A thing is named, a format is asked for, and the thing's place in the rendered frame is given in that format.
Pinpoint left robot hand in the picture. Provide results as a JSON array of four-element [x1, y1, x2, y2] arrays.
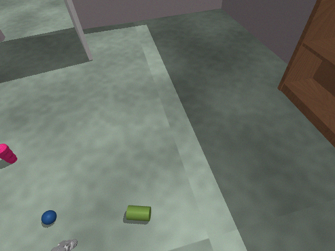
[[51, 239, 77, 251]]

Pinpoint bookshelf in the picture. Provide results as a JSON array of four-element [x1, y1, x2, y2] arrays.
[[277, 0, 335, 147]]

